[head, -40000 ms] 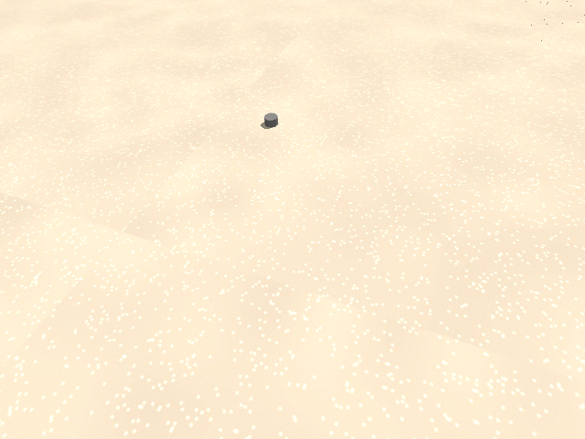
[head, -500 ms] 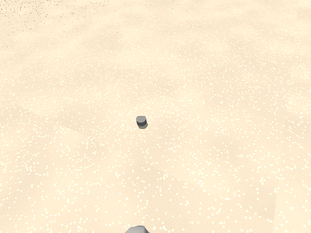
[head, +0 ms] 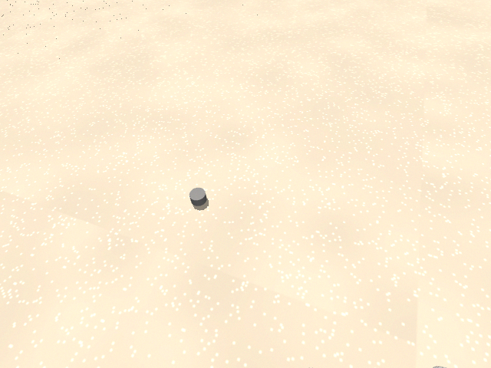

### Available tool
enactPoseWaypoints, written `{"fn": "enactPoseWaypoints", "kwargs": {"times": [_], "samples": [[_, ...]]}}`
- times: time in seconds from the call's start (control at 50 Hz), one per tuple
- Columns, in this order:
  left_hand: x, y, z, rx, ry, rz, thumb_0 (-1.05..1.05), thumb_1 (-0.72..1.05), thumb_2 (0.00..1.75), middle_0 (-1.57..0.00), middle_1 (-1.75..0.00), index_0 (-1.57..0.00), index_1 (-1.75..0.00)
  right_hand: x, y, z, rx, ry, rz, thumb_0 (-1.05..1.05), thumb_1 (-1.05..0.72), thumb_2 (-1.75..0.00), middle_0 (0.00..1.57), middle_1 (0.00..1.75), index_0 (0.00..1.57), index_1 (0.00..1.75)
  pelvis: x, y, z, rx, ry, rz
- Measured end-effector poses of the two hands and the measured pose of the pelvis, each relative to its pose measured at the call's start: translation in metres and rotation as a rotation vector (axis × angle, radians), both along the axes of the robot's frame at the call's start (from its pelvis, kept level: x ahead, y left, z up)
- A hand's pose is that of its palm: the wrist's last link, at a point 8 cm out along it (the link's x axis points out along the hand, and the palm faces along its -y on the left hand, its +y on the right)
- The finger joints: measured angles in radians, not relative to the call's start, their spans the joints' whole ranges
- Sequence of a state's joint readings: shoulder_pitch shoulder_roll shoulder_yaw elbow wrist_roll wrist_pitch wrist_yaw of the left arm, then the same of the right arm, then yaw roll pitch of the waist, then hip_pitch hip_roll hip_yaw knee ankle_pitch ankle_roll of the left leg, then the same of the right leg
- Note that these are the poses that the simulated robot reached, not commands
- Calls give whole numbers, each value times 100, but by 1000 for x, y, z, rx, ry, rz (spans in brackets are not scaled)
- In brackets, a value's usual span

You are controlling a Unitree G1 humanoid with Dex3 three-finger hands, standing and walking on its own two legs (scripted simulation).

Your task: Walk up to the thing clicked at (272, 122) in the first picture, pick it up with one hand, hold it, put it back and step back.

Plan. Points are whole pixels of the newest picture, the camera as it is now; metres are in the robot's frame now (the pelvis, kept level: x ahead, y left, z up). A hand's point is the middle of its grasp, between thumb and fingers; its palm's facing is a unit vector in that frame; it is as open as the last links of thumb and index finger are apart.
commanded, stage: step back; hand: left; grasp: from above
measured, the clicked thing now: (198, 196) +0.98 +0.30 -0.73
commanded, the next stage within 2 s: stand in 0.06 s
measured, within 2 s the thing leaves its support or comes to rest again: neither
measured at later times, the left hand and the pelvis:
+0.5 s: hand out of the picture +0.11 +0.25 -0.12, palm faces +0.00 -0.94 -0.34, open 7.4 cm; pelvis +0.00 +0.00 +0.03, yaw +1 degrees
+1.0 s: hand out of the picture +0.05 +0.25 -0.13, palm faces -0.01 -0.94 -0.34, open 7.4 cm; pelvis -0.01 -0.01 +0.03, yaw +1 degrees
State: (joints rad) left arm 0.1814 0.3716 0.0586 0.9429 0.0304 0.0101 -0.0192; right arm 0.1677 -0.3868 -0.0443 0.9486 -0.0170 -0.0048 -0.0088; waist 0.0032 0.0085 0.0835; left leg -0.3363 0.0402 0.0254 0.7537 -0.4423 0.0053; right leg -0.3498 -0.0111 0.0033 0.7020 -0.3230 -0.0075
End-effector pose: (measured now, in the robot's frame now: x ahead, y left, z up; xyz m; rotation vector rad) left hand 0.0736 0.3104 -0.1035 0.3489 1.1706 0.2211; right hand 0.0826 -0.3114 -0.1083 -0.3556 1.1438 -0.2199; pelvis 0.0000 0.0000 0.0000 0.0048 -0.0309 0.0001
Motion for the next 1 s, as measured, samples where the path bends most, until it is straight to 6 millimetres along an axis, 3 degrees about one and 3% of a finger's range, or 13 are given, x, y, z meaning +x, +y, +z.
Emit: {"fn": "enactPoseWaypoints", "kwargs": {"times": [0.16,0.34,0.44,0.74,1.0], "samples": [[35,-14,5,-35,-54,-11,0,90,89,-21,-30,-21,-30,2,8,1,32,37,7,0,-90,-90,20,30,21,30,10,-2,8,-1,-2,11],[44,-26,16,-61,-68,-33,0,90,89,-21,-30,-21,-30,7,17,10,65,20,4,0,-90,-90,20,30,21,30,9,-2,21,2,-31,14],[35,-23,20,-55,-57,-18,0,90,89,-21,-30,-21,-30,6,17,14,70,20,10,0,-90,-90,20,30,21,30,4,-3,25,3,-37,15],[-24,-14,17,-26,65,39,0,90,89,-21,-30,-20,-30,-16,9,13,72,78,6,0,-90,-90,20,30,21,30,-8,-8,29,-1,-36,18],[-32,-16,13,-40,85,37,0,90,89,-21,-30,-21,-30,-34,9,11,67,124,-4,0,-90,-90,20,30,21,30,-9,-7,28,0,-13,17]]}}
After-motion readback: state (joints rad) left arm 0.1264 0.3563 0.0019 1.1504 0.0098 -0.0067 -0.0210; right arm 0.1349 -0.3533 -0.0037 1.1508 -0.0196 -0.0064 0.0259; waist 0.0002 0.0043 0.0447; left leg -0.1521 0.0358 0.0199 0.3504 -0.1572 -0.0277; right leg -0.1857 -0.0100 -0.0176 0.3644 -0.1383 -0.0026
